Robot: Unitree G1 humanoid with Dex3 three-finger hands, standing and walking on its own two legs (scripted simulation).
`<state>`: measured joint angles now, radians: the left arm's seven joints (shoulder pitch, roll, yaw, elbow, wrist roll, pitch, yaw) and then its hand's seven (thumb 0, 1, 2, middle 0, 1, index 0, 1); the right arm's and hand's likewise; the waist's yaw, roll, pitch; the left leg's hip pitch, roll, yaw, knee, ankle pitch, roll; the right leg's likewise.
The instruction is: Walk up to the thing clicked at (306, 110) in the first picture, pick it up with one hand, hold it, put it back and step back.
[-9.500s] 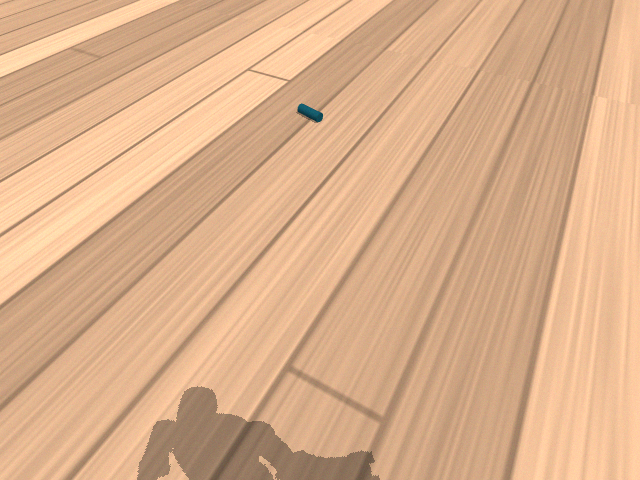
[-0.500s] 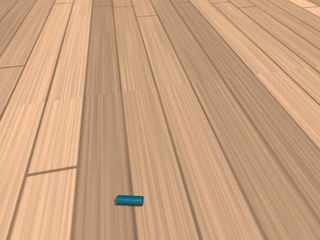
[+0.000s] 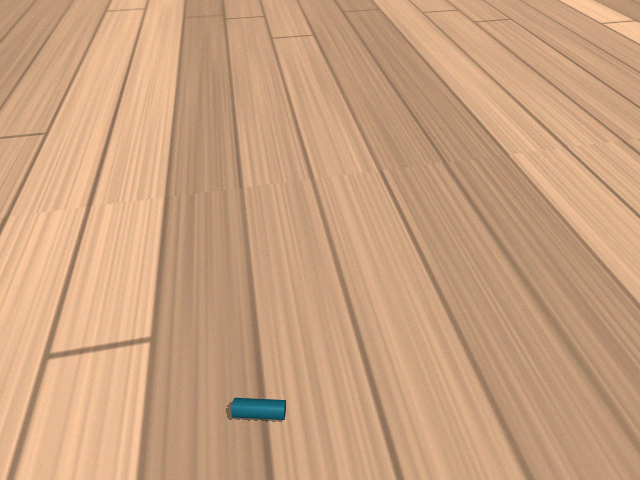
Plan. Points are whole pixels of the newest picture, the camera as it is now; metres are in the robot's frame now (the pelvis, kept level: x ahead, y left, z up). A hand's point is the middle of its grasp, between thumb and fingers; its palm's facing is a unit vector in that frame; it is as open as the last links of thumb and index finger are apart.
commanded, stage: walk up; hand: left
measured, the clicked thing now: (259, 408) +0.46 +0.22 -0.75
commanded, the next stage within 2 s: none
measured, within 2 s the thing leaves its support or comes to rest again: neither
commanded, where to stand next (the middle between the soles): +0.07 -0.01 m, yaw -1 degrees
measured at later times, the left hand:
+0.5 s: hand out of the picture +0.16 +0.26 -0.16, palm faces -0.04 -0.93 -0.36, open 7.4 cm
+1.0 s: hand out of the picture +0.13 +0.26 -0.16, palm faces +0.00 -0.94 -0.35, open 7.4 cm
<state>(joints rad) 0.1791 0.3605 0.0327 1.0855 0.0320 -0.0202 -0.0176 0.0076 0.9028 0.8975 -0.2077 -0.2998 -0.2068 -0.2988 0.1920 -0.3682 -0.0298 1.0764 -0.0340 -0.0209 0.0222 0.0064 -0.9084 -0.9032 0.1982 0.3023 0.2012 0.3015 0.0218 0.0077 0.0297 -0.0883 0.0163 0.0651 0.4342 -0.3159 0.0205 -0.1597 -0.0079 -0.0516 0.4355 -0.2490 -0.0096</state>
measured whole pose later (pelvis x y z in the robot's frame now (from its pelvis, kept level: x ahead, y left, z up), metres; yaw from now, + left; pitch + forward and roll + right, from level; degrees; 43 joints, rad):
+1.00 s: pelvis +0.05 +0.00 +0.00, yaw +0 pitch -3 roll +0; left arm 0.10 0.35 0.02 1.06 0.00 0.02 -0.01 0.01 0.90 0.90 -0.21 -0.30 -0.21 -0.30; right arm 0.08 -0.38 -0.01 1.05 0.00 -0.01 0.01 0.01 -0.91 -0.90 0.20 0.30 0.20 0.30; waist 0.02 0.01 0.11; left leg -0.22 0.04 -0.04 0.45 -0.18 -0.05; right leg -0.11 -0.02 -0.01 0.46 -0.30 0.01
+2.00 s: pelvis -0.01 -0.03 -0.02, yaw +1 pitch -2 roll -1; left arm 0.17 0.39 0.09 0.96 0.04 0.05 -0.02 0.01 0.91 0.90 -0.20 -0.30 -0.20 -0.30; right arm 0.05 -0.42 -0.06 0.95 -0.03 0.04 -0.01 0.01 -0.91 -0.90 0.20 0.30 0.20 0.30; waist 0.03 0.04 0.15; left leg -0.44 0.07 -0.11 0.65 -0.25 -0.02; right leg -0.24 0.02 -0.01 0.65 -0.39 -0.02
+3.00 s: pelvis -0.02 -0.02 -0.02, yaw -1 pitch -2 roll +0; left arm 0.26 0.36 0.05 0.90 0.05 0.00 -0.01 0.01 0.90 0.90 -0.21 -0.30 -0.21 -0.30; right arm 0.17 -0.43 -0.06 0.90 0.01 0.02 -0.01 0.01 -0.91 -0.90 0.20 0.30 0.20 0.30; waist 0.02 0.03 0.13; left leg -0.42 -0.02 -0.06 0.93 -0.50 0.01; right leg -0.31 0.00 0.01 0.71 -0.36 -0.02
